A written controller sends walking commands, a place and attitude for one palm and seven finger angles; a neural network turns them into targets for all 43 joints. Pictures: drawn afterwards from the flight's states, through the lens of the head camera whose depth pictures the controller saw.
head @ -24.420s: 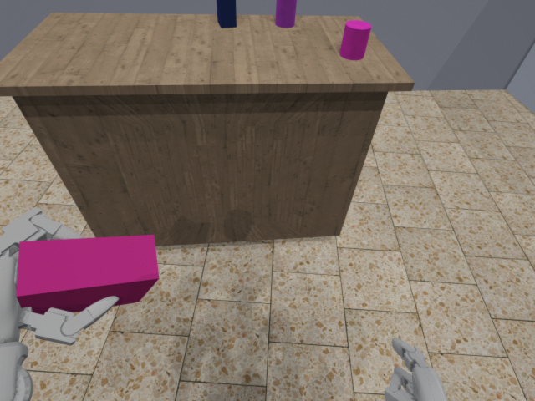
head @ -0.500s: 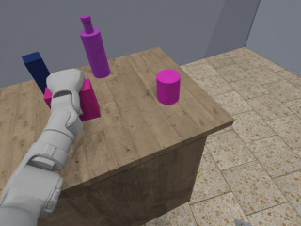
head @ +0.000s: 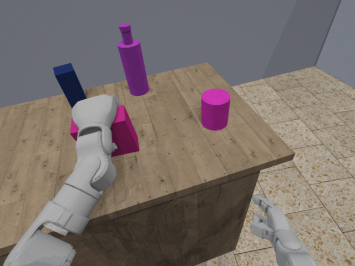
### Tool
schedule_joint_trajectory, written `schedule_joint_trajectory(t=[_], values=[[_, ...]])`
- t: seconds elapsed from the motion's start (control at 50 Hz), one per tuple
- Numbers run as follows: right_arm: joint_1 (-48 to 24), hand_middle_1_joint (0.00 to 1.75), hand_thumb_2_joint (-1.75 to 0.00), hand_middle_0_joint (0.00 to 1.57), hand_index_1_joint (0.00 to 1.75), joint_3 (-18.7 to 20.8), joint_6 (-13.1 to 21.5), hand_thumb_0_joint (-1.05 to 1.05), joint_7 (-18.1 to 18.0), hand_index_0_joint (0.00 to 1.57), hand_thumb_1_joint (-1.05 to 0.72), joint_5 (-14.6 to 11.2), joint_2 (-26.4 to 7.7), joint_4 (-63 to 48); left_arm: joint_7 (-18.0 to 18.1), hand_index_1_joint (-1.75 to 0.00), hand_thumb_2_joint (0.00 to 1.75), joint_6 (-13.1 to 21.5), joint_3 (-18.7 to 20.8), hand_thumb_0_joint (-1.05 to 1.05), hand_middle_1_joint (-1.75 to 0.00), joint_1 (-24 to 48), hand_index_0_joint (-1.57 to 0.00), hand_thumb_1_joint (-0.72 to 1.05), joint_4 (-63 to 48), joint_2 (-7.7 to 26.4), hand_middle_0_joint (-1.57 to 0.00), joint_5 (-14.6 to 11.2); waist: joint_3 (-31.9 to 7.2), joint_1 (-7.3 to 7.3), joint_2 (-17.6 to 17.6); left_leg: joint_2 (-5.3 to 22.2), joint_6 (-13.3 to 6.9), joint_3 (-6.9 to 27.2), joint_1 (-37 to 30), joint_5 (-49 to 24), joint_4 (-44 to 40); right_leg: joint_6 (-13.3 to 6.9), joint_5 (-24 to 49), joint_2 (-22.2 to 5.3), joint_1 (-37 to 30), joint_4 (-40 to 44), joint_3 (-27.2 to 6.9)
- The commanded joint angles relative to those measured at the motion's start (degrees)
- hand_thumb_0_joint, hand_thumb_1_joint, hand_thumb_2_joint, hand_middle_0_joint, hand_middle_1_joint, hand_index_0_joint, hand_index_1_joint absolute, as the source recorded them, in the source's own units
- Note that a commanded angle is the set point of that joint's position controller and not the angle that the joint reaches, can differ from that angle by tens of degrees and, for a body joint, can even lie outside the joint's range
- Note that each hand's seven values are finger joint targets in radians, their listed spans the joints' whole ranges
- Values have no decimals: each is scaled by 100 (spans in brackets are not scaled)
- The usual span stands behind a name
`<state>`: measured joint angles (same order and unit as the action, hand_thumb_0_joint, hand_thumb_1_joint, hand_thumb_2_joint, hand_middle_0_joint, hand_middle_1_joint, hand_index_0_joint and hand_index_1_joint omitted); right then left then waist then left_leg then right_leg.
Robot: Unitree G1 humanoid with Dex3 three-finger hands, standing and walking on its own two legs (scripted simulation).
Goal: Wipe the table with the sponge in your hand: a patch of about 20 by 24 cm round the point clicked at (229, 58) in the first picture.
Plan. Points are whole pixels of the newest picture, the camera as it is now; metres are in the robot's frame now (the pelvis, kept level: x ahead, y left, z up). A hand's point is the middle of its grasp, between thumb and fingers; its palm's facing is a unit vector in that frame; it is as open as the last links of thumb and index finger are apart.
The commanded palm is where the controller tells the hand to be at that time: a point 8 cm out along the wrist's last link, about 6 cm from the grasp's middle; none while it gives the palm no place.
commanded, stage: wipe back along the third lane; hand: left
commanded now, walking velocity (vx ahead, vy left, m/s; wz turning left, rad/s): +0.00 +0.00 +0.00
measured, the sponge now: (111, 140) +0.36 +0.22 +0.12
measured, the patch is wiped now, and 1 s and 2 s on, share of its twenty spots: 0.95 1.00 1.00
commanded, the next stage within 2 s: slide back across to the middle lane in 0.84 s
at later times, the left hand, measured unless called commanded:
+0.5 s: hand (112, 141) +0.32 +0.18 +0.16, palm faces +0.19 -0.08 -0.98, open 9.4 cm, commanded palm +0.27 +0.17 +0.18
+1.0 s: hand (113, 158) +0.27 +0.16 +0.16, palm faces +0.30 -0.21 -0.93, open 9.3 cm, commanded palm +0.22 +0.16 +0.19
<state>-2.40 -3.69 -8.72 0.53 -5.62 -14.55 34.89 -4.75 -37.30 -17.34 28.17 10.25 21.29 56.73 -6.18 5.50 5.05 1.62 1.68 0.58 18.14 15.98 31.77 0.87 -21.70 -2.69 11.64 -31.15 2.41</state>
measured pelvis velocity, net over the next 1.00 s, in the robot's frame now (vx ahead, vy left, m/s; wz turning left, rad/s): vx -0.01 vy -0.03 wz -0.03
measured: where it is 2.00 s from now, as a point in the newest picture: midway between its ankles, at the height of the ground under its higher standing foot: outside the picture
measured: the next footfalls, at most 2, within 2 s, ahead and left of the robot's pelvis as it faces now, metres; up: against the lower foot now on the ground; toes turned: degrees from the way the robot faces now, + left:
none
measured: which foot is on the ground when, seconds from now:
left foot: down 0.00-1.00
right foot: down 0.00-1.00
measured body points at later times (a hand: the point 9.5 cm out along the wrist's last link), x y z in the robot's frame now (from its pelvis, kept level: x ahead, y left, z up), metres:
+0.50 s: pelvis -0.01 -0.02 +0.00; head -0.04 -0.07 +0.44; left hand +0.30 +0.18 +0.21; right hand +0.23 -0.22 -0.09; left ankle +0.00 +0.14 -0.73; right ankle -0.06 -0.13 -0.73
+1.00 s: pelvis -0.01 -0.03 +0.00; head -0.05 -0.08 +0.44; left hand +0.25 +0.17 +0.21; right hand +0.24 -0.22 -0.06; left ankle +0.00 +0.14 -0.73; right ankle -0.06 -0.13 -0.73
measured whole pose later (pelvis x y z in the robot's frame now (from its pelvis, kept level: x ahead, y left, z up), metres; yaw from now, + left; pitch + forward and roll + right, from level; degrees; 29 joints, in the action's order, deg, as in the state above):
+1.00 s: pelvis -0.01 -0.03 +0.00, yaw -2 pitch -1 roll +1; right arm -0.3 -2.7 -9.1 1.5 -5.4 -14.9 33.7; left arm 1.1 -34.7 -13.3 3.5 -18.4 19.7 53.0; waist -5.5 6.0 6.4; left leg 4.0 3.5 0.0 15.2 15.7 32.0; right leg -1.2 -22.4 -0.4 10.6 -34.0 1.5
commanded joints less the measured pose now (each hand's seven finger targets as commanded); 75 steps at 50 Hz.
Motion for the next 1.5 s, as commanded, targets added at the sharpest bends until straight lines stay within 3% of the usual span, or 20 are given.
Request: schedule_joint_trajectory(t=[0.0, 0.34, 0.46, 0.58, 0.7, 0.76, 0.9, 0.96, 0.98, 1.06, 1.08, 1.16, 1.18, 1.24, 1.26, 1.28, 1.36, 1.38, 1.46, 1.48], values=[[-994, 30, -90, 20, 30, 217, 213, 0, -5, 20, -90, -21, -561, -902, -303, -160, 130, -127, 94, 0, -160, 841, -120, 10, -603, 93, -120, -314, -1031, -133, -807, -261, -273, -273, -930, -2181, -53, -393, 3038, 413, 6, 134, 304], [-1085, 30, -90, 20, 30, 264, 288, 0, 38, 20, -90, -57, -539, -997, -122, -160, 130, -77, 46, 0, -160, -191, -120, 10, -1574, -88, -120, -500, -790, -57, -1059, -257, -301, -332, -816, -1608, -114, -339, 2520, 423, 69, 202, 220], [-1151, 30, -90, 20, 30, 297, 327, 0, 37, 20, -90, -42, -573, -1024, -21, -160, 130, -58, 382, 0, -160, -743, -120, 10, -1713, 195, -120, -546, -716, 15, -1112, -236, -299, -360, -779, -1508, -116, -323, 2500, 420, 4, 236, 133], [-1205, 30, -90, 20, 30, 255, 348, 0, 47, 20, -90, -75, -511, -1097, 35, -160, 130, 13, 104, 0, -160, -843, -120, 10, -2058, -87, -120, -597, -511, -32, -972, -222, -289, -379, -793, -1355, -160, -307, 2123, 420, 183, 310, 148], [-1204, 30, -90, 20, 30, 283, 333, 0, 89, 20, -90, -51, -484, -1146, 112, -160, 130, 85, 178, 0, -160, -1530, -120, 10, -2440, -122, -120, -672, -570, 28, -1027, -210, -301, -404, -837, -1608, -77, -299, 2587, 420, 26, 266, 102], [-1262, 30, -90, 20, 30, 306, 276, 0, 104, 20, -90, -31, -523, -1152, 163, -160, 130, 79, 453, 0, -160, -1818, -120, 10, -2673, 138, -120, -687, -506, 45, -976, -175, -279, -402, -832, -1596, -79, -316, 2621, 424, 24, 273, 33], [-1214, 30, -90, 20, 30, 291, 272, 0, 123, 20, -90, -37, -435, -1251, 268, -160, 130, 194, 158, 0, -160, -2195, -120, 10, -3160, -172, -120, -734, -368, 21, -951, -154, -288, -377, -868, -1569, -64, -312, 2377, 441, 163, 308, 49], [-1230, 30, -90, 20, 30, 308, 233, 0, 72, 20, -90, 12, -514, -1179, 386, -160, 130, 194, 783, 0, -160, -2084, -120, 10, -3241, 498, -120, -673, -422, 87, -785, -136, -262, -363, -881, -1514, -88, -356, 2341, 461, 119, 289, -66], [-1205, 30, -90, 20, 30, 268, 255, 0, 64, 20, -90, -2, -456, -1266, 391, -160, 130, 209, 606, 0, -160, -1983, -120, 10, -3406, 287, -120, -692, -588, 72, -762, -174, -278, -391, -894, -1633, -65, -345, 2446, 443, 33, 224, 1], [-1197, 30, -90, 20, 30, 274, 232, 0, -11, 20, -90, 33, -503, -1195, 443, -160, 130, 183, 1124, 0, -160, -2021, -120, 10, -3381, 826, -120, -719, -414, 115, -606, -140, -249, -348, -909, -1569, -95, -371, 2266, 459, 137, 307, -122], [-1169, 30, -90, 20, 30, 231, 259, 0, -20, 20, -90, 10, -444, -1290, 432, -160, 130, 200, 889, 0, -160, -1886, -120, 10, -3516, 568, -120, -760, -495, 95, -635, -167, -263, -368, -902, -1596, -98, -351, 2215, 447, 108, 269, -37], [-1135, 30, -90, 20, 30, 264, 275, 0, -80, 20, -90, 58, -529, -1229, 461, -160, 130, 200, 1604, 0, -160, -2150, -120, 10, -3489, 1308, -120, -770, -535, 198, -645, -157, -250, -325, -904, -1620, -73, -372, 2269, 462, 47, 294, -206], [-1151, 30, -90, 20, 30, 226, 296, 0, -89, 20, -90, 42, -463, -1331, 439, -160, 130, 211, 1371, 0, -160, -2082, -120, 10, -3670, 1042, -120, -811, -635, 182, -579, -192, -272, -368, -909, -1680, -51, -341, 2302, 438, 5, 259, -139], [-1076, 30, -90, 20, 30, 232, 290, 0, -131, 20, -90, 60, -495, -1303, 419, -160, 130, 204, 1642, 0, -160, -2238, -120, 10, -3634, 1295, -120, -891, -507, 187, -711, -192, -275, -355, -861, -1659, -26, -316, 2321, 446, 57, 303, -194], [-1098, 30, -90, 20, 30, 246, 305, 0, -143, 20, -90, 66, -544, -1264, 421, -160, 130, 188, 1936, 0, -160, -2225, -120, 10, -3619, 1646, -120, -845, -482, 209, -553, -177, -245, -316, -892, -1594, -52, -362, 2124, 466, 115, 355, -303], [-1097, 30, -90, 20, 30, 204, 337, 0, -157, 20, -90, 51, -486, -1367, 399, -160, 130, 209, 1713, 0, -160, -2133, -120, 10, -3762, 1396, -120, -895, -524, 199, -558, -191, -262, -333, -854, -1593, -64, -334, 2048, 450, 93, 308, -181], [-1028, 30, -90, 20, 30, 238, 439, 0, -234, 20, -90, 67, -562, -1268, 362, -160, 130, 251, 2123, 0, -160, -2138, -120, 10, -3573, 1874, -120, -905, -401, 220, -440, -210, -252, -285, -860, -1444, -65, -347, 1821, 465, 205, 427, -325], [-1045, 30, -90, 20, 30, 211, 483, 0, -258, 20, -90, 52, -525, -1333, 327, -160, 130, 274, 1901, 0, -160, -2085, -120, 10, -3633, 1643, -120, -932, -423, 195, -559, -232, -278, -311, -856, -1413, -55, -310, 1748, 440, 211, 417, -254], [-1047, 30, -90, 20, 30, 229, 625, 0, -343, 20, -90, 64, -581, -1227, 242, -160, 130, 363, 2130, 0, -160, -1717, -120, 10, -3471, 2020, -120, -873, -364, 182, -339, -249, -257, -257, -928, -1219, -113, -334, 1429, 446, 332, 553, -372], [-1034, 30, -90, 20, 30, 210, 686, 0, -351, 20, -90, 48, -532, -1282, 218, -160, 130, 417, 1937, 0, -160, -1561, -120, 10, -3584, 1835, -120, -888, -469, 170, -377, -268, -274, -262, -943, -1246, -114, -316, 1413, 426, 285, 516, -267]])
